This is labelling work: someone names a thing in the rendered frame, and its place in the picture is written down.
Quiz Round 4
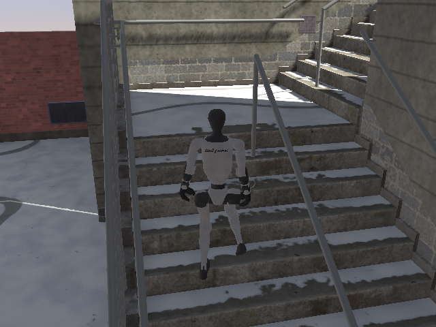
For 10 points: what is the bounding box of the robot right upper arm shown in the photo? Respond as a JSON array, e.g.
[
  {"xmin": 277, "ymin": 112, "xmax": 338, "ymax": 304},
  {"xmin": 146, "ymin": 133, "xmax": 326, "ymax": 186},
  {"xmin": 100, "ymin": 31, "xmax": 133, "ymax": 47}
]
[{"xmin": 231, "ymin": 138, "xmax": 246, "ymax": 177}]

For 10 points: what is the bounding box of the robot left upper arm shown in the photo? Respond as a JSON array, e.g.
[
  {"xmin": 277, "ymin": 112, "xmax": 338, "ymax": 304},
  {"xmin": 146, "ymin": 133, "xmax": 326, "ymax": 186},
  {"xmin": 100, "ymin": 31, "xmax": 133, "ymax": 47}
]
[{"xmin": 185, "ymin": 138, "xmax": 203, "ymax": 175}]

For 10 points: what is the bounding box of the left robot forearm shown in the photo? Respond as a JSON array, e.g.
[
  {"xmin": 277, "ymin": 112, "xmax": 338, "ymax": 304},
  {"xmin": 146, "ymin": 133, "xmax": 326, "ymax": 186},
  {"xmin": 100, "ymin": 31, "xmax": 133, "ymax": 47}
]
[{"xmin": 181, "ymin": 164, "xmax": 192, "ymax": 189}]

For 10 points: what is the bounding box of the right robot forearm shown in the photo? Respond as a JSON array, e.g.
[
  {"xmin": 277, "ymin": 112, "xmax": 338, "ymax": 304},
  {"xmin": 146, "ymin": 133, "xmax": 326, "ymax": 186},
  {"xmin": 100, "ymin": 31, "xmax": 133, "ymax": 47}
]
[{"xmin": 239, "ymin": 167, "xmax": 251, "ymax": 195}]

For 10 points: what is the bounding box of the robot left hand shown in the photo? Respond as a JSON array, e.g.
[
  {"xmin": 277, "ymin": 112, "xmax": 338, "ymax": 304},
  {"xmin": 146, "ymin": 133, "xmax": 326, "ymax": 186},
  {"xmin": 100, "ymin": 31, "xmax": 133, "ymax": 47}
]
[{"xmin": 179, "ymin": 187, "xmax": 195, "ymax": 202}]

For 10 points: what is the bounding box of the right robot foot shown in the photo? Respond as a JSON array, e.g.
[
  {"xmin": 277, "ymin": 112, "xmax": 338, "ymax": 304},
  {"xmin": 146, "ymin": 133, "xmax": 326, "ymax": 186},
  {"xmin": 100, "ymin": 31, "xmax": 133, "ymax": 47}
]
[{"xmin": 236, "ymin": 243, "xmax": 247, "ymax": 255}]

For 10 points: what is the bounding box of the robot right hand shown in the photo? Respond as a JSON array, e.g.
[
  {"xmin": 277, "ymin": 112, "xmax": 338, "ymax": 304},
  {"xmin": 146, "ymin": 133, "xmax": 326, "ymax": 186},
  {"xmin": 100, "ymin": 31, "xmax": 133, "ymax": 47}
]
[{"xmin": 239, "ymin": 192, "xmax": 251, "ymax": 206}]

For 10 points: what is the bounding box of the left robot shin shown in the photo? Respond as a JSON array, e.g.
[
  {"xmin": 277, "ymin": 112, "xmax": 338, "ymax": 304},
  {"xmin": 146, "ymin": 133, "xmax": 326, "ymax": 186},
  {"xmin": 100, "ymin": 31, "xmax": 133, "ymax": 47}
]
[{"xmin": 199, "ymin": 222, "xmax": 210, "ymax": 270}]

